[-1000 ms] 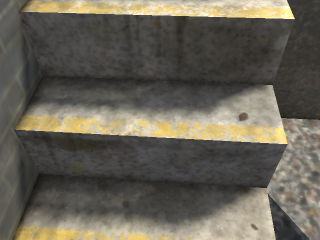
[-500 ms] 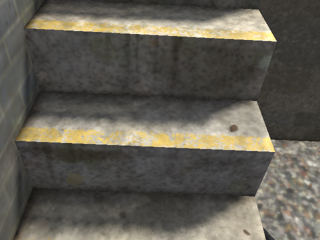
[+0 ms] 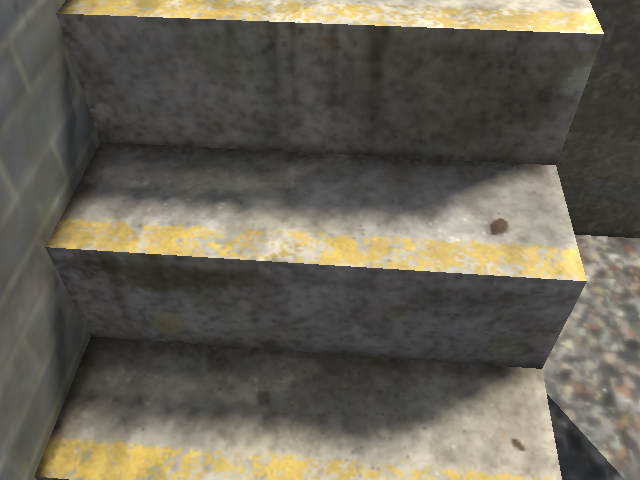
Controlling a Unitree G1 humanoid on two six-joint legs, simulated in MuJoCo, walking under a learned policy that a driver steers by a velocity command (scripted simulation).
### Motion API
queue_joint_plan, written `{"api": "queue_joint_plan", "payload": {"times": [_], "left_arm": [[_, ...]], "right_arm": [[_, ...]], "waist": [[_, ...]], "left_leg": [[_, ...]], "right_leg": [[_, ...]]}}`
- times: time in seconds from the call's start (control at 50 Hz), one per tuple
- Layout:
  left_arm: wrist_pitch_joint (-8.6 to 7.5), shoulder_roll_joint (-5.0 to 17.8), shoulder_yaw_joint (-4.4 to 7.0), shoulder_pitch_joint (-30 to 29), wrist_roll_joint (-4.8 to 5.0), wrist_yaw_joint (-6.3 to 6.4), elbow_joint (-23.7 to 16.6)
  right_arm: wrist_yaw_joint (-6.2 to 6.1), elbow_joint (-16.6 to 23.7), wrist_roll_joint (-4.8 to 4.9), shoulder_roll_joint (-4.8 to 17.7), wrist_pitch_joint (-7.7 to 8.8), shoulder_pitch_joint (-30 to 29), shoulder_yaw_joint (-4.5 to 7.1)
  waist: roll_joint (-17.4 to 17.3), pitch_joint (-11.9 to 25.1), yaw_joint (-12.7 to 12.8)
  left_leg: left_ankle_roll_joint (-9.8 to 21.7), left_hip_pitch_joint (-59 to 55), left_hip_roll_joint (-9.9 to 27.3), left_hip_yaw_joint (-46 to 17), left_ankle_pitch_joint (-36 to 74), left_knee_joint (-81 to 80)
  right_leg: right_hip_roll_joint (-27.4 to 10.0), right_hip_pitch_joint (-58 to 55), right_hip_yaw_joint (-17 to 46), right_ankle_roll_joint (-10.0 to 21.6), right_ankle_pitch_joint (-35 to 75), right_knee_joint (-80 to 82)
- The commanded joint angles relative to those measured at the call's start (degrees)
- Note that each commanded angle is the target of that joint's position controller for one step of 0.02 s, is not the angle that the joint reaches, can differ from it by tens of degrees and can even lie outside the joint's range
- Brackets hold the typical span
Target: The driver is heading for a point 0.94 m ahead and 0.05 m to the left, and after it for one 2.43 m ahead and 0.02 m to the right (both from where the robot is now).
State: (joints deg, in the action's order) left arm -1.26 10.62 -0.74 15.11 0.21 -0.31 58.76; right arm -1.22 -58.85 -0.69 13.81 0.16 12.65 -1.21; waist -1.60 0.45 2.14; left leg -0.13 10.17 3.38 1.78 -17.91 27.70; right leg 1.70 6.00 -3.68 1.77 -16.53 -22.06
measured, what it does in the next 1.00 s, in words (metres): stands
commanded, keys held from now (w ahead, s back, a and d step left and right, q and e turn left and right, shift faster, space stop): w+shift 1.00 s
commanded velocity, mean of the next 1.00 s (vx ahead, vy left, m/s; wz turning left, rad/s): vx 0.21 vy -0.02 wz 0.00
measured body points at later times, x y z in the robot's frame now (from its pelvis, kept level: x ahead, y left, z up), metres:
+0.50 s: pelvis -0.01 +0.01 +0.00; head +0.00 +0.01 +0.45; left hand +0.04 +0.25 -0.15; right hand +0.03 -0.25 -0.14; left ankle -0.04 +0.13 -0.74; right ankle -0.05 -0.10 -0.74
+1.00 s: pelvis +0.00 +0.01 +0.00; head +0.00 +0.02 +0.45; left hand +0.03 +0.25 -0.15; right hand +0.04 -0.25 -0.14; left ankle -0.04 +0.13 -0.74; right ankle -0.05 -0.10 -0.74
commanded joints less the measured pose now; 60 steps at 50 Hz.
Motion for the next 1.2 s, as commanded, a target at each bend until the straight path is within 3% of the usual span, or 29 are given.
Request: {"api": "queue_joint_plan", "payload": {"times": [0.02,0.42,0.5,1.2], "left_arm": [[-0.55,6.45,0.85,1.24,-0.13,0.16,-2.35],[-0.26,6.27,0.21,1.23,0.01,0.56,-3.79],[-0.26,6.32,0.38,1.07,0.21,0.55,-3.89],[-0.72,7.07,0.42,2.32,0.26,0.37,-2.83]], "right_arm": [[-0.04,1.18,-0.1,5.55,-0.2,3.58,0.8],[-0.12,0.19,0.28,7.1,1.22,3.31,1.1],[-0.06,0.32,0.41,7.02,1.23,2.87,1.26],[-0.18,0.86,0.48,7.53,1.05,3.54,1.06]], "waist": [[1.91,-0.12,-0.86],[1.63,-1.77,-0.02],[0.85,-2.14,-0.03],[1.47,-1.47,-0.24]], "left_leg": [[5.31,-1.95,0.8,-1.25,17.03,-1.89],[5.13,-1.59,1.65,-3.29,16.52,-5.36],[6.14,-0.8,1.57,-3.72,10.84,-4.98],[5.98,-1.86,1.14,-3.73,16.87,-4.36]], "right_leg": [[-5.46,0.6,4.85,5.52,29.4,2.09],[-4.88,1.82,4.17,4.56,17.9,3.68],[-4.46,3.78,4.13,5.44,10.92,2.93],[-4.67,2.49,4.36,4.33,17.64,2.34]]}}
